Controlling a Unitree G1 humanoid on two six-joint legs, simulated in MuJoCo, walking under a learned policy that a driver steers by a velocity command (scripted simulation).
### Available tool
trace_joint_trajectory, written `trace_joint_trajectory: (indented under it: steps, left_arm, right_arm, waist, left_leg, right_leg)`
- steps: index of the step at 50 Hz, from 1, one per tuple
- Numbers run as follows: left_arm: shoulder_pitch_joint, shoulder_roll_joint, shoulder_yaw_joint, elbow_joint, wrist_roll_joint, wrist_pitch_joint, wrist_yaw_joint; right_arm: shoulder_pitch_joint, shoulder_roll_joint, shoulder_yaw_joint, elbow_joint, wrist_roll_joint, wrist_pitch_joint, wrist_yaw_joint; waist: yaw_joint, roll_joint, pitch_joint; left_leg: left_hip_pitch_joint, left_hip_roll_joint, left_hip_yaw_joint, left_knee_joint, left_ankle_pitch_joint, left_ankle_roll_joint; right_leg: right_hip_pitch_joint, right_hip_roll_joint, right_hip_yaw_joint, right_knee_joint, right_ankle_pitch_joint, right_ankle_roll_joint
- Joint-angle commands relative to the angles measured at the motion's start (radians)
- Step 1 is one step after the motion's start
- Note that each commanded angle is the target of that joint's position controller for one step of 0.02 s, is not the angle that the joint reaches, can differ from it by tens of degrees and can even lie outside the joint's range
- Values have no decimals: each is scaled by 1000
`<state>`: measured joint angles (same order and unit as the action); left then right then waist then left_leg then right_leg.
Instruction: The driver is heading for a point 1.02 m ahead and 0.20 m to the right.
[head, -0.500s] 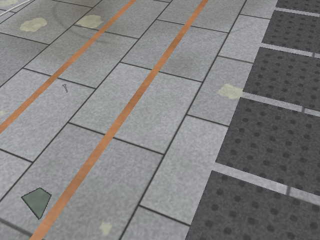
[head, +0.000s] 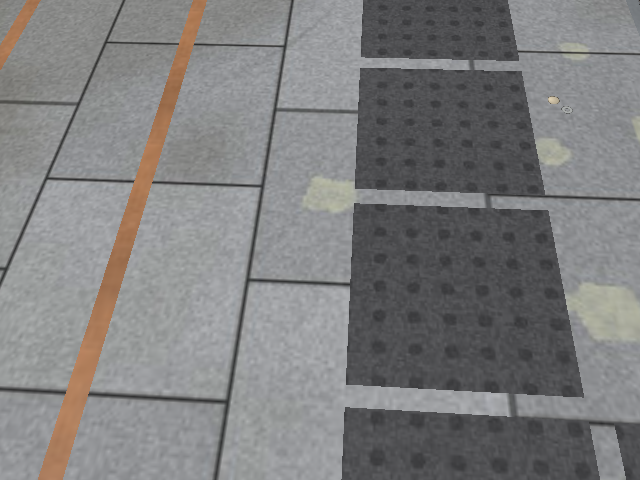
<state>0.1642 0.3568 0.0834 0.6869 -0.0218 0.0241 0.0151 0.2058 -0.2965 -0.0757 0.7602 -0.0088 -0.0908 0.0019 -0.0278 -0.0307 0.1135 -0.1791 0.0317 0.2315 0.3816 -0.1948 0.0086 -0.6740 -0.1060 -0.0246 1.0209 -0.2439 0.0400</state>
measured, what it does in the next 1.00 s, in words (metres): walks ahead, turning right: right foot, then left foot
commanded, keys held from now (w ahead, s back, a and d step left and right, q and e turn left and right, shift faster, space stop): e+shift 0.34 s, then shift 0.66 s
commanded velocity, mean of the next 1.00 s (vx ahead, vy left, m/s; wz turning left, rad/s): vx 0.06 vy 0.00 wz -0.51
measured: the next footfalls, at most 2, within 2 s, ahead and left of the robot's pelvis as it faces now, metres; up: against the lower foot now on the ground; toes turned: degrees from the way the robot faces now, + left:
right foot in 0.16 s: +0.24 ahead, -0.11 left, +0.00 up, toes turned -11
left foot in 0.66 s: +0.31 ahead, +0.10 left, +0.00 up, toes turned -30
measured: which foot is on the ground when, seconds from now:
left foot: down 0.00-0.16, up 0.18-0.64, down 0.66-1.00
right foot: up 0.00-0.14, down 0.16-0.68, up 0.70-0.94, down 0.96-1.00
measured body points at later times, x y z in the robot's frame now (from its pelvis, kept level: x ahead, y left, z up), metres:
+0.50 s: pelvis +0.16 -0.02 +0.00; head +0.20 -0.06 +0.44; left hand +0.42 +0.19 -0.07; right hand +0.24 -0.35 -0.11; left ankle +0.28 +0.13 -0.69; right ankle +0.20 -0.10 -0.74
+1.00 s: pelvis +0.21 +0.01 +0.00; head +0.24 +0.01 +0.45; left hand +0.47 +0.18 -0.10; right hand +0.21 -0.27 -0.12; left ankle +0.28 +0.12 -0.74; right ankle +0.13 -0.10 -0.74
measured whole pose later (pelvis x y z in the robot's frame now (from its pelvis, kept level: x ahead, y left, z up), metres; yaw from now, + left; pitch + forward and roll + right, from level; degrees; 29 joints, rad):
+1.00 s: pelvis +0.21 +0.01 +0.00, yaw -29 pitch +0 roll +0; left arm 0.19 0.28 0.05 0.66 0.00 0.05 0.02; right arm 0.14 -0.24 -0.02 0.81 -0.01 -0.01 0.01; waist -0.01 -0.01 0.05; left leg -0.25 0.00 -0.03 0.51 -0.26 -0.01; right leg -0.18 -0.01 0.09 0.47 -0.28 0.04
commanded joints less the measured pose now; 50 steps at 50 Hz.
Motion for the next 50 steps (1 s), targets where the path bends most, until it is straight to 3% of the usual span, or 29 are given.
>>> trace_joint_trajectory:
  steps: [1, 4, 6, 7, 8, 9, 10, 11, 12, 13, 15, 17, 21, 25, 28, 32, 33, 34, 35, 36, 37, 38, 40, 43, 45, 47, 48, 49, 50]
  left_arm:
    - [162, -11, -4, -17, 16, 18, -33]
    - [101, 41, 19, -62, 9, 28, -62]
    - [116, 89, 46, -80, 8, 32, -64]
    - [191, 114, 66, -68, 9, 28, -57]
    - [292, 171, 95, -43, 11, 20, -38]
    - [208, 271, 105, -75, 0, 13, -20]
    - [157, 290, 92, -149, 51, -19, -38]
    - [137, 235, 80, -173, 38, -46, -59]
    - [117, 208, 73, -167, 17, -58, -55]
    - [83, 168, 62, -170, -2, -55, -45]
    - [20, 139, 52, -202, 10, -35, -10]
    - [22, 147, 57, -213, 18, -22, 12]
    - [44, 126, 47, -214, 18, -3, 34]
    - [23, 93, 29, -215, 32, 11, 28]
    - [14, 83, 20, -215, 40, 16, 14]
    - [-23, 60, 4, -209, 23, 20, 1]
    - [-9, 44, -2, -199, 19, 17, 1]
    - [32, 15, -11, -193, 33, 11, 1]
    - [99, 18, -7, -191, 35, 3, -2]
    - [36, 66, 5, -197, 43, -4, 4]
    - [-19, 99, 18, -199, 34, -5, 9]
    - [-36, 88, 21, -190, 28, 0, 13]
    - [-15, 46, 13, -168, 24, 13, 13]
    - [-16, -33, -17, -144, 17, 10, 7]
    - [-3, -29, -14, -122, 8, 10, 7]
    - [24, -9, -10, -93, 15, 11, 8]
    - [16, 28, -6, -102, 25, 12, 13]
    - [14, 82, 5, -106, 33, 15, 20]
    - [22, 66, 7, -85, 37, 12, 11]
  right_arm:
    - [-217, -123, -25, -102, 23, -18, -14]
    - [-204, -160, -39, -87, 46, 11, -16]
    - [-202, -177, -50, -83, 63, 35, -14]
    - [-207, -167, -49, -83, 73, 49, -11]
    - [-172, -138, -41, -84, 62, 61, -5]
    - [-93, -44, -14, -103, -3, 65, 1]
    - [-17, -89, -14, -118, -5, 64, 3]
    - [-91, -150, -23, -118, 20, 56, 3]
    - [-155, -137, -21, -133, 23, 50, -3]
    - [-176, -125, -18, -117, 5, 52, -15]
    - [-210, -136, -23, -113, -4, 61, -17]
    - [-206, -102, -17, -94, -1, 65, -11]
    - [-181, -78, -7, -58, 11, 84, -15]
    - [-184, -84, -7, -57, 12, 91, -20]
    - [-182, -93, -6, -61, 11, 76, -15]
    - [-110, -86, -6, -48, 8, 54, 7]
    - [-89, -88, -5, -44, -4, 48, 11]
    - [-87, -144, -12, -57, -26, 46, 9]
    - [-134, -189, -16, -58, -30, 52, 2]
    - [-129, -140, -6, -58, -34, 52, 0]
    - [-123, -128, -3, -58, -25, 50, -3]
    - [-113, -139, -5, -50, -13, 51, -8]
    - [-106, -133, -1, -44, 4, 52, -15]
    - [-104, -110, 5, -30, 6, 73, -10]
    - [-80, -109, 8, -19, 8, 84, -7]
    - [-57, -101, 13, -7, 18, 82, -3]
    - [-41, -91, 20, -3, 10, 71, 1]
    - [-18, -94, 21, -3, -8, 55, 12]
    - [-31, -82, 24, 8, -5, 49, 14]
  waist:
    - [101, 105, -135]
    - [87, 90, -131]
    - [106, 84, -141]
    - [149, 54, -170]
    - [187, -54, -172]
    - [55, -364, -130]
    - [15, -340, -354]
    - [60, -137, -374]
    - [51, -72, -294]
    - [33, 9, -245]
    - [8, -11, -234]
    - [9, -5, -257]
    - [31, -17, -277]
    - [54, -90, -227]
    - [73, -117, -213]
    - [35, -122, -209]
    - [23, -95, -202]
    - [53, 35, -204]
    - [125, 224, -164]
    - [69, 259, -161]
    - [40, 219, -150]
    - [29, 192, -155]
    - [28, 165, -160]
    - [19, 188, -169]
    - [15, 207, -192]
    - [21, 188, -196]
    - [11, 137, -212]
    - [-23, 32, -225]
    - [-11, -35, -233]
  left_leg:
    - [-76, 237, -16, -131, 468, 164]
    - [23, 277, 2, -49, 452, 132]
    - [58, 285, 15, 90, 538, 97]
    - [45, 258, 37, 245, 555, 65]
    - [-62, 186, 28, 494, 372, 15]
    - [-304, 14, 2, 796, -449, -58]
    - [-483, -110, -249, 1027, -551, -79]
    - [-523, -78, -348, 1028, -454, -48]
    - [-545, -60, -362, 968, -366, -22]
    - [-525, -26, -377, 892, -301, -14]
    - [-418, -21, -390, 758, -223, -13]
    - [-374, -56, -374, 656, -184, -36]
    - [-344, -52, -355, 575, -127, -94]
    - [-296, -34, -333, 500, -99, -104]
    - [-254, -26, -317, 414, -130, -88]
    - [-115, -30, -285, 141, -41, -44]
    - [-42, -5, -303, 18, 94, -21]
    - [11, 130, -438, -37, 223, 25]
    - [1, 247, -569, -41, 375, 146]
    - [-60, 312, -660, -79, 306, 234]
    - [-40, 289, -644, -75, 271, 236]
    - [-4, 264, -611, -62, 274, 222]
    - [46, 241, -553, -30, 343, 209]
    - [65, 156, -439, 10, 434, 172]
    - [88, 144, -428, 38, 476, 170]
    - [61, 126, -425, 42, 407, 130]
    - [12, 117, -422, 38, 312, 88]
    - [-36, 70, -374, 51, 212, 51]
    - [-4, 18, -305, 49, 98, 13]
  right_leg:
    - [269, -23, 22, -191, 259, -25]
    - [274, -2, -26, -274, 218, -63]
    - [321, 49, -83, -311, 120, -102]
    - [421, 93, -106, -380, 136, -136]
    - [560, 123, -34, -474, 326, -187]
    - [635, -31, 299, -501, 837, -276]
    - [766, -207, 787, -658, 450, -481]
    - [765, -219, 790, -747, 232, -444]
    - [708, -186, 725, -745, 122, -388]
    - [637, -142, 649, -730, 81, -331]
    - [524, -75, 541, -720, 162, -282]
    - [520, -35, 486, -696, 289, -268]
    - [500, -36, 440, -662, 326, -271]
    - [431, -10, 439, -668, 148, -255]
    - [444, -21, 467, -638, 168, -257]
    - [459, -3, 489, -569, 254, -226]
    - [434, 28, 469, -550, 203, -184]
    - [391, 102, 387, -440, 47, -120]
    - [305, 230, 245, -358, -212, -61]
    - [304, 199, 210, -283, -289, -19]
    - [288, 174, 204, -203, -291, 0]
    - [257, 172, 197, -145, -292, 18]
    - [233, 144, 199, -87, -286, 49]
    - [314, 117, 111, -294, -236, 58]
    - [392, 121, 76, -470, -124, 52]
    - [515, 116, 77, -672, 99, 23]
    - [590, 68, 132, -660, 221, 0]
    - [631, 20, 167, -575, 374, -37]
    - [569, 41, 147, -546, 247, -66]
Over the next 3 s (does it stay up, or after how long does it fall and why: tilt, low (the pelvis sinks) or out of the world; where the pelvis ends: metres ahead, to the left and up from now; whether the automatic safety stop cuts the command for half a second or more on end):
stays up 0.45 -0.15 0.00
